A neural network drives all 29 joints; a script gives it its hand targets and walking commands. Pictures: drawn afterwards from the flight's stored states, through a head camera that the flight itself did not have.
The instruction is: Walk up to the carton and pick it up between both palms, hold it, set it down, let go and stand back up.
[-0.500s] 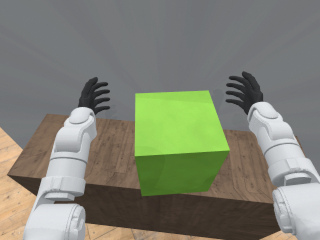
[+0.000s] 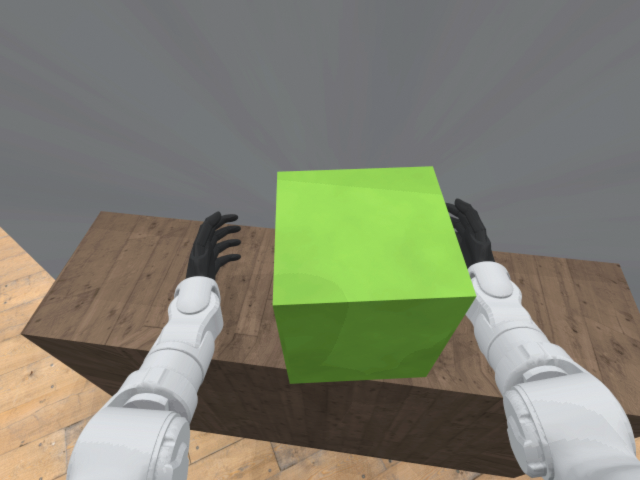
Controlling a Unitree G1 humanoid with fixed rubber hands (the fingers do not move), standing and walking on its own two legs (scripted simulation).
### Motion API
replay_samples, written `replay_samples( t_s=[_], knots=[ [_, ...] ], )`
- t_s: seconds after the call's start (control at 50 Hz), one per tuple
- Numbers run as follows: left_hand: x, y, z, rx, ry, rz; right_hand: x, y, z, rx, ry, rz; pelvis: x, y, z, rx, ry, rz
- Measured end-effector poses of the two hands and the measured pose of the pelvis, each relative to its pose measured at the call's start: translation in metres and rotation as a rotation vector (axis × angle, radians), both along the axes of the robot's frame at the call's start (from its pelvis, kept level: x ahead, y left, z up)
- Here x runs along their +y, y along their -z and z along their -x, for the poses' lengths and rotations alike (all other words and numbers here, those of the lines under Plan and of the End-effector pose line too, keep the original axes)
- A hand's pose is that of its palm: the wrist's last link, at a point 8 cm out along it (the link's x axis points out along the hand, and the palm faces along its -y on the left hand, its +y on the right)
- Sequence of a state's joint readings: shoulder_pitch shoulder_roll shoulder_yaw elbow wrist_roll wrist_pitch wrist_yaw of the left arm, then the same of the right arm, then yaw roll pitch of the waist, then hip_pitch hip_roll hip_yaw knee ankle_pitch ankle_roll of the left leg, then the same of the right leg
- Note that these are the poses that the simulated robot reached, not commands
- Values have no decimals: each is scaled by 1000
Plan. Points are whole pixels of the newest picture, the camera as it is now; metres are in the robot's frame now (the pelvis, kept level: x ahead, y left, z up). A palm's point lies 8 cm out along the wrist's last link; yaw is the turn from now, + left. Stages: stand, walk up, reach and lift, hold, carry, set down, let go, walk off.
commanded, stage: reach and lift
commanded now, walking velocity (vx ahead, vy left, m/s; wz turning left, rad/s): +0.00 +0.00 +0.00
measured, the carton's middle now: (356, 281) +0.40 +0.00 -0.01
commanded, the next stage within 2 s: none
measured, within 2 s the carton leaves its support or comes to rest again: neither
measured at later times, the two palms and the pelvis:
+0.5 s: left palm (228, 279) +0.37 +0.18 +0.01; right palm (464, 263) +0.43 -0.15 +0.02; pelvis -0.02 -0.01 -0.02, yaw +0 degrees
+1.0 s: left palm (241, 276) +0.37 +0.16 +0.01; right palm (459, 267) +0.42 -0.14 +0.02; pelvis -0.01 +0.00 -0.01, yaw +0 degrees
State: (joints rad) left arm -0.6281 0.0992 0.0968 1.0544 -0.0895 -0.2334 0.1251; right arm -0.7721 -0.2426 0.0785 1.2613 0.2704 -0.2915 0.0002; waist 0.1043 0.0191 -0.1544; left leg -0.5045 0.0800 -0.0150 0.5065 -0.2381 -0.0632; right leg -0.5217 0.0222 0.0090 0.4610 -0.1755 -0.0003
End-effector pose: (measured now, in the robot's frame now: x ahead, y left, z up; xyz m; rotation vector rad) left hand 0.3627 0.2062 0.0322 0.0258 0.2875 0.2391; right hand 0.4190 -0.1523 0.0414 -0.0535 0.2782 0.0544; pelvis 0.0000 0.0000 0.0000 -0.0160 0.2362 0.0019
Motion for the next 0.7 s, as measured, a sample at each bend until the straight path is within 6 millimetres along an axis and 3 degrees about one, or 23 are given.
replay_samples(
  t_s=[0.28,0.58,0.7],
  knots=[
    [2,20,-1,-18,-21,10,-14,15,-8,-30,37,-2,-2,17,10,105,3,-4],
    [-33,27,-6,-40,9,48,7,24,-6,-33,22,-19,-7,24,17,141,2,-12],
    [-46,21,-10,-57,23,49,9,23,-3,-33,47,-35,-6,22,18,131,2,-12]
  ],
)
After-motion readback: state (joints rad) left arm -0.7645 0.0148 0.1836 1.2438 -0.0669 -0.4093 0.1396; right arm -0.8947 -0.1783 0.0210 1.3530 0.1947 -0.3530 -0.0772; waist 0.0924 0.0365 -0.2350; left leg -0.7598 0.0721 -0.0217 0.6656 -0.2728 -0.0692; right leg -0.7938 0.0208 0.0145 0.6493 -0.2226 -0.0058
